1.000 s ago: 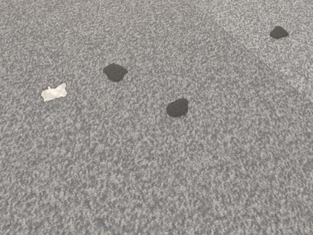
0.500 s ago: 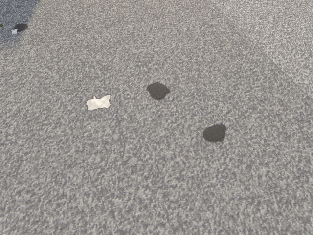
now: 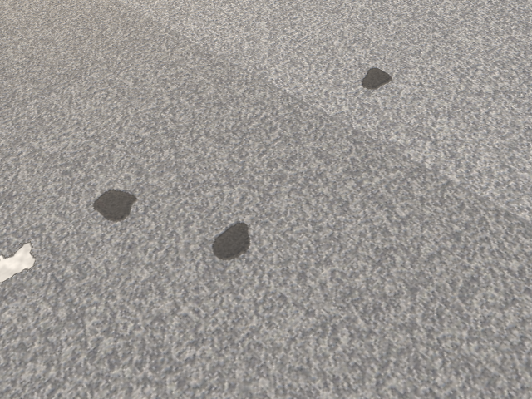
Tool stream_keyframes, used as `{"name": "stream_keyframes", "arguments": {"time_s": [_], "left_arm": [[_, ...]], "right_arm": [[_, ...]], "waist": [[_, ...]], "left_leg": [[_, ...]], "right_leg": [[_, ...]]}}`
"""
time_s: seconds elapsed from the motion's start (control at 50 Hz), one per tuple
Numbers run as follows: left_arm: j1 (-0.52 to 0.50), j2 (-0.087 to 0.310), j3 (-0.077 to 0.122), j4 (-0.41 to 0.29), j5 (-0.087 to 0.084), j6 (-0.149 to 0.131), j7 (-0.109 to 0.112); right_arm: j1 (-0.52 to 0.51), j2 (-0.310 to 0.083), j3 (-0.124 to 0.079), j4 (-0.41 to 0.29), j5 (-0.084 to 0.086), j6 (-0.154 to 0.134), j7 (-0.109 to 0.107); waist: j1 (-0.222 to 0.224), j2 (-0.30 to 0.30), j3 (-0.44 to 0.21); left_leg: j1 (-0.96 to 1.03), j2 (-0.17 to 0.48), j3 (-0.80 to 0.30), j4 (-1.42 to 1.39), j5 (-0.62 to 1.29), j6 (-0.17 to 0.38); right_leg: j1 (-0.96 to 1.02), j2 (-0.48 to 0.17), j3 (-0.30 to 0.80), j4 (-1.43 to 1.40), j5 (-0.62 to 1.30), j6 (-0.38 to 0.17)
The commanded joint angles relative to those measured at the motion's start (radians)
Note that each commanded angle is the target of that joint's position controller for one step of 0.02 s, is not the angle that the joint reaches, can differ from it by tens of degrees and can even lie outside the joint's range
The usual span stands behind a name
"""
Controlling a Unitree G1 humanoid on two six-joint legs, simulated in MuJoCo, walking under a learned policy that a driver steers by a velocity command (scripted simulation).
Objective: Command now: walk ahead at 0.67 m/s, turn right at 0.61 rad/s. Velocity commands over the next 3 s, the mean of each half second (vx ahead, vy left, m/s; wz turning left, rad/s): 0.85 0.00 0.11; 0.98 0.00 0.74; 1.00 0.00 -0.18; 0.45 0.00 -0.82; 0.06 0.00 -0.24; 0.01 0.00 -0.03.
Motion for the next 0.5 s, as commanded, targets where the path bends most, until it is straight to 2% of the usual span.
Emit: {"name": "stream_keyframes", "arguments": {"time_s": [0.02,0.04,0.08,0.16,0.22,0.24,0.26,0.28,0.3,0.32,0.34,0.36,0.38,0.4,0.42,0.44,0.46,0.48,0.5], "left_arm": [[0.062,0.130,0.022,-0.028,0.000,-0.039,0.031],[0.083,0.125,0.017,-0.016,-0.006,-0.052,0.032],[0.135,0.120,0.015,0.018,-0.017,-0.071,0.028],[0.180,0.111,0.005,0.056,-0.014,-0.091,0.029],[0.187,0.092,-0.012,0.095,-0.002,-0.108,0.036],[0.158,0.092,-0.018,0.097,-0.001,-0.110,0.038],[0.169,0.119,-0.015,0.103,0.006,-0.119,0.044],[0.171,0.129,-0.012,0.114,0.018,-0.117,0.054],[0.161,0.145,-0.007,0.117,0.031,-0.109,0.066],[0.128,0.165,0.002,0.107,0.050,-0.094,0.079],[0.085,0.186,0.010,0.099,0.061,-0.080,0.087],[0.020,0.199,0.015,0.082,0.055,-0.076,0.088],[-0.010,0.054,-0.020,0.029,0.032,-0.099,0.061],[-0.015,0.048,-0.031,-0.026,0.018,-0.131,0.038],[-0.080,0.080,-0.039,-0.055,0.023,-0.149,0.035],[-0.112,0.098,-0.042,-0.062,0.027,-0.159,0.032],[-0.131,0.084,-0.049,-0.068,0.039,-0.154,0.032],[-0.135,0.069,-0.054,-0.083,0.057,-0.136,0.032],[-0.128,0.054,-0.061,-0.095,0.068,-0.112,0.030]], "right_arm": [[-0.098,-0.107,-0.010,-0.076,-0.018,-0.037,0.025],[-0.101,-0.095,-0.006,-0.077,-0.017,-0.026,0.028],[-0.149,-0.076,0.003,-0.092,-0.007,-0.011,0.029],[-0.266,-0.045,0.021,-0.137,0.013,-0.009,0.035],[-0.322,-0.017,0.039,-0.162,0.025,-0.015,0.042],[-0.267,-0.021,0.038,-0.139,0.030,-0.011,0.041],[-0.269,-0.016,0.043,-0.151,0.034,-0.017,0.038],[-0.232,-0.039,0.038,-0.138,0.037,-0.017,0.030],[-0.144,-0.065,0.029,-0.112,0.032,-0.016,0.022],[0.019,-0.102,0.015,-0.059,0.036,-0.015,0.016],[0.233,-0.140,-0.006,0.007,0.040,-0.013,0.009],[0.436,-0.174,-0.031,0.065,0.037,-0.012,-0.004],[0.457,-0.250,-0.058,0.095,0.021,-0.003,-0.016],[0.318,-0.219,-0.055,0.077,0.034,0.001,-0.010],[0.250,-0.188,-0.058,0.060,0.036,-0.006,-0.006],[0.252,-0.127,-0.049,0.072,0.036,-0.011,-0.005],[0.232,-0.102,-0.043,0.076,0.033,-0.019,-0.009],[0.213,-0.081,-0.032,0.083,0.032,-0.027,-0.015],[0.208,-0.078,-0.027,0.086,0.035,-0.037,-0.018]], "waist": [[0.027,-0.116,0.080],[0.027,-0.132,0.085],[0.037,-0.114,0.109],[0.063,-0.123,0.138],[0.066,-0.135,0.173],[0.034,-0.119,0.129],[0.030,-0.162,0.121],[0.001,-0.175,0.077],[-0.050,-0.194,0.014],[-0.123,-0.216,-0.073],[-0.219,-0.219,-0.159],[-0.329,-0.168,-0.203],[-0.251,0.115,-0.177],[-0.136,0.182,-0.208],[-0.122,0.061,-0.115],[-0.095,-0.080,-0.054],[-0.054,-0.149,0.010],[-0.007,-0.158,0.056],[0.024,-0.129,0.078]], "left_leg": [[-0.409,0.049,-0.040,-0.001,0.174,-0.013],[-0.402,0.043,-0.022,-0.012,0.210,-0.021],[-0.440,0.037,0.014,-0.054,0.257,-0.024],[-0.448,0.008,0.084,-0.204,0.347,-0.009],[-0.339,-0.017,0.137,-0.366,0.407,0.053],[-0.277,-0.063,0.160,-0.378,0.396,0.077],[-0.201,-0.081,0.163,-0.409,0.387,0.103],[-0.143,-0.124,0.176,-0.398,0.355,0.122],[-0.071,-0.161,0.177,-0.395,0.318,0.137],[0.064,-0.200,0.173,-0.385,0.267,0.149],[0.244,-0.220,0.160,-0.394,0.214,0.164],[0.468,-0.163,0.037,-0.451,0.106,0.210],[0.671,0.055,-0.417,-0.525,-0.194,0.348],[0.713,0.178,-0.935,-0.779,-0.265,0.439],[0.617,0.181,-0.898,-0.840,-0.261,0.417],[0.491,0.165,-0.797,-0.868,-0.195,0.392],[0.354,0.123,-0.696,-0.886,-0.099,0.360],[0.233,0.073,-0.606,-0.897,-0.016,0.335],[0.151,0.045,-0.556,-0.910,0.016,0.336]], "right_leg": [[0.233,-0.253,0.442,-0.428,-0.126,-0.135],[0.224,-0.237,0.406,-0.440,-0.040,-0.131],[0.232,-0.209,0.330,-0.456,0.115,-0.122],[0.228,-0.184,0.209,-0.493,0.356,-0.095],[0.219,-0.205,0.098,-0.579,0.581,-0.055],[0.256,-0.187,0.027,-0.545,0.805,-0.026],[0.251,-0.234,-0.001,-0.497,1.084,-0.013],[0.307,-0.256,-0.022,-0.426,1.351,0.010],[0.355,-0.268,-0.043,-0.305,1.518,0.029],[0.367,-0.275,-0.053,-0.119,1.611,0.042],[0.326,-0.281,-0.061,0.153,1.642,0.047],[0.135,-0.235,-0.078,0.537,1.472,0.052],[-0.329,-0.036,-0.042,1.008,0.437,0.092],[-0.580,0.058,0.124,1.127,0.001,0.082],[-0.621,-0.022,0.187,1.077,0.091,0.052],[-0.589,-0.066,0.179,0.997,0.129,0.045],[-0.541,-0.101,0.163,0.911,0.124,0.050],[-0.499,-0.121,0.152,0.862,0.103,0.069],[-0.482,-0.142,0.140,0.806,0.079,0.089]]}}
Next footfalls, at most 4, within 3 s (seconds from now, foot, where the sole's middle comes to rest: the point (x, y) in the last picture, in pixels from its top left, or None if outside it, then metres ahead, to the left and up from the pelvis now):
0.36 left None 0.46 0.03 -0.77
0.78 right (329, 254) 0.92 -0.08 -0.77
1.22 left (202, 198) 1.16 0.33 -0.77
1.64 right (197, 112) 1.61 0.39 -0.77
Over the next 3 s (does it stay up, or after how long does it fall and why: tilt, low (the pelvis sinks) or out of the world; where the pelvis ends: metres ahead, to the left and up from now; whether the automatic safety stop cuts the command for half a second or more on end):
stays up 1.61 0.48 0.01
